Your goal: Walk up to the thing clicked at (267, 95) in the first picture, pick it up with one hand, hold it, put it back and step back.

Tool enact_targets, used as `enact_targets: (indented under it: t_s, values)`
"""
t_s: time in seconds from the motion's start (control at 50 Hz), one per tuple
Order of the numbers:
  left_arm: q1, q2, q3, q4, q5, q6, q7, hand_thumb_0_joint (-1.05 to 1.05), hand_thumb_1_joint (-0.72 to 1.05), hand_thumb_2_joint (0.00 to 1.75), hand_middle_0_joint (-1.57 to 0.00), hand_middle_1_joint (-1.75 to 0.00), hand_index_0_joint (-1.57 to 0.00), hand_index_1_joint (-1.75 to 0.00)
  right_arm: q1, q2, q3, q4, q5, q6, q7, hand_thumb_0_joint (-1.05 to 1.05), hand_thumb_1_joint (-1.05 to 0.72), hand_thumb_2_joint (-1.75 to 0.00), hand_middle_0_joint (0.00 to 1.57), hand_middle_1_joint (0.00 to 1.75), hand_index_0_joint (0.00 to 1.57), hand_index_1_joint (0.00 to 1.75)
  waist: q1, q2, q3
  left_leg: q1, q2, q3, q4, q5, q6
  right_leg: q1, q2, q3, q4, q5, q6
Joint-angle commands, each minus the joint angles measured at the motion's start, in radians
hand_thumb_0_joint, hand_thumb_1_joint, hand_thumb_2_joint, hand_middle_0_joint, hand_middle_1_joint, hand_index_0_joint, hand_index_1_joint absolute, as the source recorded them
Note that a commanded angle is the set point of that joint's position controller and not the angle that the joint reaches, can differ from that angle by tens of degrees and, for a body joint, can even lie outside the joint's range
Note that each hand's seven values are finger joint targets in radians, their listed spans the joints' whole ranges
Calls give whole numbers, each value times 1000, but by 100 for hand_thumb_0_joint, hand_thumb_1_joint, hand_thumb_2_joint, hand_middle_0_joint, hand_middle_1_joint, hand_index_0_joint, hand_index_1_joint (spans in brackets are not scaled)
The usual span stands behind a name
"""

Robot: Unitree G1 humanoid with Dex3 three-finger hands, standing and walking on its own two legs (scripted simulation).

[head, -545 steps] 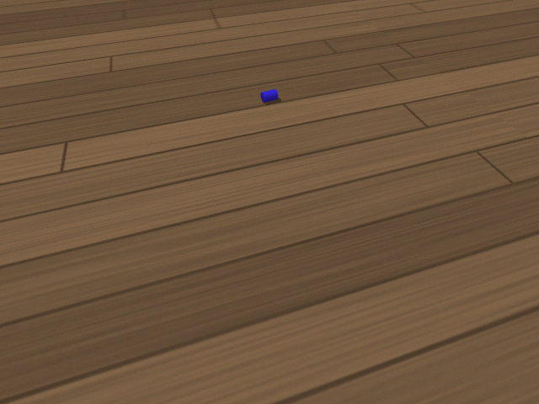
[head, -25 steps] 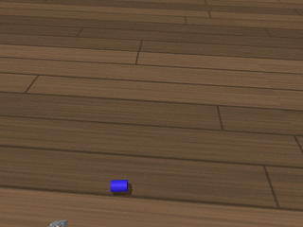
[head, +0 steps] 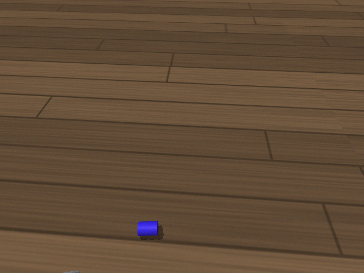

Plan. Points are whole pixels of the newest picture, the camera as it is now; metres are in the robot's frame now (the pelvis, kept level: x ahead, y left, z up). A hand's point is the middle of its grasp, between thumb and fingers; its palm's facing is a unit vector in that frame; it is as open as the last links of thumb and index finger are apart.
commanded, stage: walk up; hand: left
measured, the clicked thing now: (148, 228) +0.44 +0.23 -0.75
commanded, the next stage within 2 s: stand in 0.36 s
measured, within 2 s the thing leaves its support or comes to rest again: neither
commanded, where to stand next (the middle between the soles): +0.06 -0.02 m, yaw +0 degrees
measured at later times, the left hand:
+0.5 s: hand out of the picture +0.08 +0.26 -0.15, palm faces -0.01 -0.94 -0.33, open 7.4 cm
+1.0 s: hand out of the picture +0.07 +0.26 -0.15, palm faces -0.01 -0.94 -0.34, open 7.4 cm
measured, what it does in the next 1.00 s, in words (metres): stands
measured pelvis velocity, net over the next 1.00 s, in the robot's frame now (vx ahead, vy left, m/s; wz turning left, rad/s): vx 0.00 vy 0.01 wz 0.00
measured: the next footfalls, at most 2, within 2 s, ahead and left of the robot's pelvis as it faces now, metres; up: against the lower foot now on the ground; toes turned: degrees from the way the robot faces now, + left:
none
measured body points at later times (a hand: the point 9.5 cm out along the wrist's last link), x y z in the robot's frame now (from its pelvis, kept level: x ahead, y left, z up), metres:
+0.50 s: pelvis +0.00 +0.00 +0.00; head +0.01 +0.00 +0.45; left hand +0.08 +0.30 -0.13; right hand +0.07 -0.30 -0.13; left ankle -0.01 +0.12 -0.75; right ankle -0.01 -0.11 -0.75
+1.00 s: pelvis +0.00 +0.01 +0.00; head +0.01 +0.01 +0.45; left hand +0.07 +0.31 -0.13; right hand +0.07 -0.29 -0.13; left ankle -0.01 +0.12 -0.75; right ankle -0.01 -0.11 -0.75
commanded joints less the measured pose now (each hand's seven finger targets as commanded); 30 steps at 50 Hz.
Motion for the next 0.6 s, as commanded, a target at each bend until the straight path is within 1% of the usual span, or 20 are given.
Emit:
enact_targets:
  t_s: [0.0,0.02,0.1,0.16,0.22,0.26,0.28,0.3,0.32,0.34,0.38,0.42,0.48,0.5,0.56,0.58]
  values:
    - [-49,204,37,-55,-2,-25,16,0,90,90,-20,-30,-20,-30,-40,-212,-51,-49,5,-17,-11,0,-90,-90,20,30,20,30,-8,1,-66,-5,119,-84,-53,205,38,15,-128,108,-54,197,-19]
    - [-56,207,37,-56,1,-25,16,0,90,90,-20,-30,-20,-30,-32,-214,-51,-46,4,-16,-11,0,-90,-90,20,30,20,30,-13,2,-71,-12,121,-84,-54,192,39,28,-131,108,-57,195,-22]
    - [-47,206,37,-48,2,-26,16,0,90,90,-20,-30,-20,-30,-40,-210,-49,-40,4,-18,-10,0,-90,-90,20,30,20,30,-8,7,-88,5,122,-81,-59,199,41,30,-133,110,-56,202,-20]
    - [-54,206,38,-45,2,-26,17,0,90,90,-20,-30,-20,-30,-33,-207,-48,-34,4,-18,-10,0,-90,-90,20,30,20,30,-11,-1,-77,-5,122,-80,-66,205,37,31,-131,111,-58,209,-18]
    - [-45,203,37,-40,1,-25,17,0,90,90,-20,-30,-20,-30,-38,-209,-48,-32,4,-18,-10,0,-90,-90,20,30,20,30,-7,9,-74,3,124,-79,-71,200,38,22,-130,110,-57,201,-17]
    - [-57,204,38,-38,3,-24,16,0,90,90,-20,-30,-20,-30,-26,-210,-50,-26,3,-17,-11,0,-90,-90,20,30,20,30,-15,3,-72,-13,125,-83,-77,192,39,34,-130,110,-55,204,-18]
    - [-52,202,38,-38,0,-24,15,0,90,90,-20,-30,-20,-30,-30,-210,-51,-27,4,-18,-11,0,-90,-90,20,30,20,30,-11,11,-64,-11,124,-84,-80,190,37,28,-129,108,-56,200,-17]
    - [-40,199,37,-35,0,-24,16,0,90,90,-20,-30,-20,-30,-38,-213,-52,-29,3,-17,-11,0,-90,-90,20,30,20,30,-8,13,-74,4,125,-83,-77,197,40,26,-127,106,-56,197,-15]
    - [-39,200,37,-35,1,-24,17,0,90,90,-20,-30,-20,-30,-38,-212,-52,-31,3,-17,-11,0,-90,-90,20,30,20,30,-9,7,-76,-3,123,-81,-72,192,41,29,-126,106,-62,194,-14]
    - [-44,194,26,-33,-2,-36,22,0,90,90,-20,-30,-20,-30,-58,-205,-44,-24,9,-9,-8,0,-90,-90,20,30,20,30,-3,39,-72,-3,125,-91,-67,214,31,37,-146,114,-73,209,-12]
    - [-46,206,24,-29,-1,-42,24,0,90,90,-20,-30,-20,-30,-47,-194,-39,-20,10,-4,-5,0,-90,-90,20,30,20,30,-12,16,-69,10,125,-92,-70,203,28,23,-147,118,-79,211,-11]
    - [-46,207,23,-26,0,-43,28,0,90,90,-20,-30,-20,-30,-53,-200,-39,-15,10,-1,-4,0,-90,-90,20,30,20,30,-9,7,-75,9,126,-97,-73,189,28,28,-146,112,-81,200,-8]
    - [-44,208,18,-24,-1,-45,28,0,90,90,-20,-30,-20,-30,-43,-200,-34,-5,9,0,-1,0,-90,-90,20,30,20,30,-14,7,-76,11,126,-96,-82,179,29,25,-148,114,-86,193,-7]
    - [-43,210,19,-23,0,-44,29,0,90,90,-20,-30,-20,-30,-41,-201,-35,-5,8,0,-1,0,-90,-90,20,30,20,30,-14,1,-79,7,125,-99,-86,170,26,25,-143,105,-83,173,-7]
    - [-38,203,13,-21,-1,-45,30,0,90,90,-20,-30,-20,-30,-55,-209,-37,-3,8,2,0,0,-90,-90,20,30,20,30,-9,5,-76,17,129,-102,-81,184,31,12,-146,107,-86,180,-6]
    - [-38,205,11,-20,-1,-47,31,0,90,90,-20,-30,-20,-30,-49,-203,-35,-1,9,1,1,0,-90,-90,20,30,20,30,-12,-8,-79,27,130,-103,-80,196,28,8,-147,105,-82,187,-6]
